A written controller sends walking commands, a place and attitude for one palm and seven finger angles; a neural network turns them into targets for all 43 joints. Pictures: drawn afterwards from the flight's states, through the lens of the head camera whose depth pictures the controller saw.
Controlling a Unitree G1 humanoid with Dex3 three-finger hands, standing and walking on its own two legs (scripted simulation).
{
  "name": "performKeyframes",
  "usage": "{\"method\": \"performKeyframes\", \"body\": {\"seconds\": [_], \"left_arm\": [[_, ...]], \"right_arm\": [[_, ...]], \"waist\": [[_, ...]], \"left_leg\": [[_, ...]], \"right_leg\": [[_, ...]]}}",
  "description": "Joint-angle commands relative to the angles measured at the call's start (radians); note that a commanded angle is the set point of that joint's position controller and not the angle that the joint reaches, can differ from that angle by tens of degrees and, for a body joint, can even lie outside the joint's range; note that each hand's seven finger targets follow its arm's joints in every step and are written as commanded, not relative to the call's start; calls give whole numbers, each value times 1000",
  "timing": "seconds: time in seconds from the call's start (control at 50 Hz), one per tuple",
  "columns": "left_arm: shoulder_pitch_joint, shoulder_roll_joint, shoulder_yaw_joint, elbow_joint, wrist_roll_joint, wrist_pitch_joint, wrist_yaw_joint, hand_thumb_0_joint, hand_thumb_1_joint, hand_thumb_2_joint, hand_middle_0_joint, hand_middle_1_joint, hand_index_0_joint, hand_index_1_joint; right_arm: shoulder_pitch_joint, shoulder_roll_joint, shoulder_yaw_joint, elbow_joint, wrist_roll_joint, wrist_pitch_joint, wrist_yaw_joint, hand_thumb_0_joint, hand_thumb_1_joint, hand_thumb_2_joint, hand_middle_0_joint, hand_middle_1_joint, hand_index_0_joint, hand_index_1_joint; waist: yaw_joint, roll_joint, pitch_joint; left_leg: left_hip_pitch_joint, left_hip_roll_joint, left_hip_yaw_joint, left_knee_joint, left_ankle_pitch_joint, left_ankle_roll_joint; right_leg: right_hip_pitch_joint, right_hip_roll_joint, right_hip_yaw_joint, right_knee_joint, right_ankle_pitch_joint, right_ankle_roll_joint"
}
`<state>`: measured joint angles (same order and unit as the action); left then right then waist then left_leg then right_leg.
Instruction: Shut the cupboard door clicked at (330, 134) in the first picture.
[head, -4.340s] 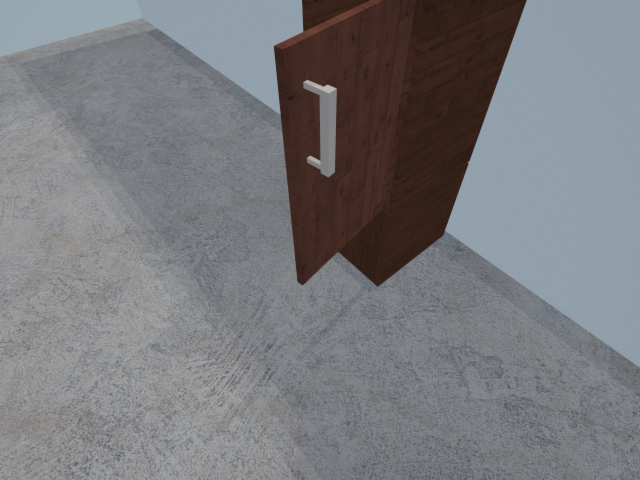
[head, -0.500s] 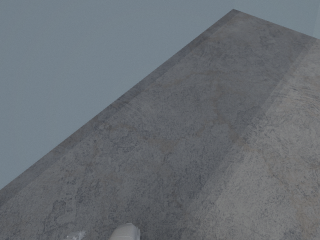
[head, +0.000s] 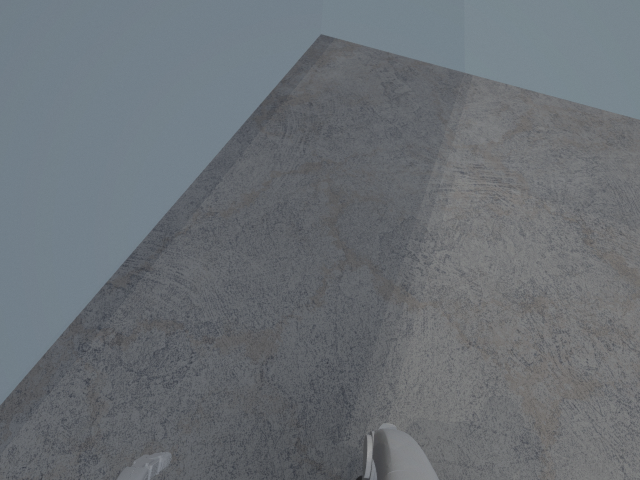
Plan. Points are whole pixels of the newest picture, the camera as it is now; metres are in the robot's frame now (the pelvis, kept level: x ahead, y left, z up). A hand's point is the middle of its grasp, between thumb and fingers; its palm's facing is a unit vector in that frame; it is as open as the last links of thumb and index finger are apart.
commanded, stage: walk around to get in front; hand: left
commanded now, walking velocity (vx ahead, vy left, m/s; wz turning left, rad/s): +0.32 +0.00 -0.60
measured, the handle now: out of the picture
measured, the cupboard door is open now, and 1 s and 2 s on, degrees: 99 99 99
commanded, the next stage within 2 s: walk to a spot facing it in 0.74 s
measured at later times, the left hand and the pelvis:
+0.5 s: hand (262, 368) +0.29 +0.10 -0.15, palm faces -0.15 -0.95 -0.27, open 7.2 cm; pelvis +0.22 -0.10 +0.00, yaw -13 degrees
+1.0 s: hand (309, 248) +0.54 +0.03 -0.18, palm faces -0.24 -0.96 -0.17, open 7.3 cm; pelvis +0.48 -0.13 +0.00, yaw -17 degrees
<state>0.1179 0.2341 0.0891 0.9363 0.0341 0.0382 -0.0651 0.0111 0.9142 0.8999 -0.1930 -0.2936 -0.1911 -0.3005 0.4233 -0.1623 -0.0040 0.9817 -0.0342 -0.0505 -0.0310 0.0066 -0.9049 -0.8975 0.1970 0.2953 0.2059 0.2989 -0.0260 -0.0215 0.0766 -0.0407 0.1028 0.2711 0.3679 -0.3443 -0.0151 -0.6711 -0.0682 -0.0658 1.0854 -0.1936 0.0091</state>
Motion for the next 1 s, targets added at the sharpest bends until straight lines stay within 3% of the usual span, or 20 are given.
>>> {"method": "performKeyframes", "body": {"seconds": [0.0, 0.06, 0.1, 0.12, 0.14, 0.16, 0.18, 0.2, 0.3, 0.42, 0.6, 0.68, 0.72, 0.74, 0.76, 0.78, 0.8, 0.84, 0.92, 0.98], "left_arm": [[-208, -35, -29, -128, -4, -36, -10, 0, 900, 900, -200, -300, -200, -300], [-150, -4, -23, -108, -6, -42, -3, 0, 900, 900, -200, -300, -200, -300], [33, 37, -6, -64, -7, -53, 8, 0, 900, 900, -200, -300, -200, -300], [216, 84, 12, -10, -5, -63, 15, 0, 900, 900, -200, -300, -200, -300], [335, 200, 37, 20, -2, -73, 30, 0, 900, 900, -200, -300, -200, -300], [352, 272, 50, 26, -30, -70, 45, 0, 900, 900, -200, -300, -200, -300], [273, 265, 50, 4, -40, -63, 59, 0, 900, 900, -200, -300, -200, -300], [180, 193, 28, -21, -39, -70, 64, 0, 900, 900, -200, -300, -200, -300], [72, 87, -8, -23, -21, -107, 63, 0, 900, 900, -200, -300, -200, -300], [242, 50, -8, 54, -29, -134, 64, 0, 900, 900, -200, -300, -200, -300], [429, 34, -40, 147, -21, -138, 95, 0, 900, 900, -200, -300, -200, -300], [418, 69, -35, 163, -17, -141, 103, 0, 900, 900, -200, -300, -200, -300], [395, 82, -32, 170, -20, -147, 103, 0, 900, 900, -200, -300, -200, -300], [366, 75, -33, 165, -25, -149, 99, 0, 900, 900, -200, -300, -200, -300], [383, 23, -36, 140, -43, -149, 89, 0, 900, 900, -200, -300, -200, -300], [388, -14, -51, 114, -49, -154, 84, 0, 900, 900, -200, -300, -200, -300], [321, 18, -39, 107, -31, -143, 90, 0, 900, 900, -200, -300, -200, -300], [259, -27, -38, 95, -10, -117, 73, 0, 900, 900, -200, -300, -200, -300], [279, -98, -50, 102, -8, -79, 61, 0, 900, 900, -200, -300, -200, -300], [209, -77, -49, 77, -10, -73, 66, 0, 900, 900, -200, -300, -200, -300]], "right_arm": [[146, -148, -35, 2, -10, -16, -6, 0, -900, -900, 200, 300, 200, 300], [140, -180, -40, 11, -8, -11, -6, 0, -900, -900, 200, 300, 200, 300], [67, -221, -51, -9, 2, -11, -5, 0, -900, -900, 200, 300, 200, 300], [3, -232, -52, -31, 13, -12, 3, 0, -900, -900, 200, 300, 200, 300], [17, -166, -40, -57, 33, -10, 17, 0, -900, -900, 200, 300, 200, 300], [-23, -129, -41, -94, 41, -4, 12, 0, -900, -900, 200, 300, 200, 300], [-75, -152, -50, -102, 33, 1, 14, 0, -900, -900, 200, 300, 200, 300], [-100, -145, -57, -99, 26, 0, 18, 0, -900, -900, 200, 300, 200, 300], [-8, -90, -55, -25, 4, 49, 25, 0, -900, -900, 200, 300, 200, 300], [-181, -93, -61, -65, 8, 39, 31, 0, -900, -900, 200, 300, 200, 300], [-476, -81, -50, -128, 17, 24, 54, 0, -900, -900, 200, 300, 200, 300], [-434, -78, -45, -106, 19, 8, 50, 0, -900, -900, 200, 300, 200, 300], [-235, -97, -54, -33, 13, -2, 30, 0, -900, -900, 200, 300, 200, 300], [-74, -144, -69, 17, 8, -4, 22, 0, -900, -900, 200, 300, 200, 300], [65, -236, -92, 40, -14, -10, 12, 0, -900, -900, 200, 300, 200, 300], [107, -263, -90, 38, -2, -7, 7, 0, -900, -900, 200, 300, 200, 300], [12, -234, -81, 25, 11, -2, 9, 0, -900, -900, 200, 300, 200, 300], [-103, -126, -52, 6, 13, -17, 1, 0, -900, -900, 200, 300, 200, 300], [-67, -98, -32, 54, 15, -40, -7, 0, -900, -900, 200, 300, 200, 300], [-53, -125, -39, 58, 18, -27, -3, 0, -900, -900, 200, 300, 200, 300]], "waist": [[-54, 180, 32], [-15, 178, -17], [85, 182, -108], [180, 142, -196], [222, -93, -309], [196, -205, -345], [158, -93, -213], [112, -29, -98], [-30, -57, -53], [26, -67, -92], [92, -91, 27], [42, -87, -8], [-52, -83, -89], [-123, -56, -162], [-154, 113, -278], [-113, 210, -342], [-74, 87, -195], [-8, 96, 41], [52, 94, -35], [39, 117, -87]], "left_leg": [[105, 234, -56, -92, 623, 70], [109, 256, -5, 31, 967, 70], [52, 250, 16, 243, 1105, 49], [-75, 214, 48, 452, 996, 13], [-411, 84, 35, 793, 289, -29], [-635, -38, -99, 1101, -284, -58], [-694, 25, -253, 1125, -179, -32], [-683, 69, -267, 1053, -39, -35], [-485, 70, -255, 802, 100, -57], [-666, 32, -257, 671, 189, -60], [-737, -33, -199, 497, 153, -28], [-505, -126, -109, 309, 75, 20], [-221, -176, -92, 197, 148, 64], [61, -98, -169, 179, 257, 97], [288, 193, -551, 170, 354, 222], [318, 399, -813, 13, 494, 324], [143, 402, -769, -57, 360, 326], [-180, 292, -603, -140, 231, 247], [-197, 145, -306, -78, 785, 184], [-203, 90, -281, -13, 890, 154]], "right_leg": [[-61, 9, -68, -227, 6, -24], [139, 83, -126, -351, -69, -74], [406, 117, -124, -422, -75, -113], [678, 113, -103, -501, -4, -138], [997, -143, 255, -572, -2, -234], [1027, -349, 683, -724, 81, -314], [884, -355, 626, -798, -45, -312], [709, -294, 487, -827, -12, -259], [387, -124, 216, -898, 83, -160], [664, -91, 222, -840, 460, -85], [828, -132, 274, -816, 751, -119], [817, -124, 225, -698, 1095, -121], [724, -85, 186, -498, 1203, -82], [524, -66, 176, -313, 982, -70], [261, 48, 112, 25, 438, -43], [149, 126, 94, 324, -277, -53], [97, 52, 138, 392, -282, -64], [50, 3, 124, 334, -174, -31], [192, -23, 52, -18, -132, 10], [308, 21, -10, -260, -22, 20]]}}
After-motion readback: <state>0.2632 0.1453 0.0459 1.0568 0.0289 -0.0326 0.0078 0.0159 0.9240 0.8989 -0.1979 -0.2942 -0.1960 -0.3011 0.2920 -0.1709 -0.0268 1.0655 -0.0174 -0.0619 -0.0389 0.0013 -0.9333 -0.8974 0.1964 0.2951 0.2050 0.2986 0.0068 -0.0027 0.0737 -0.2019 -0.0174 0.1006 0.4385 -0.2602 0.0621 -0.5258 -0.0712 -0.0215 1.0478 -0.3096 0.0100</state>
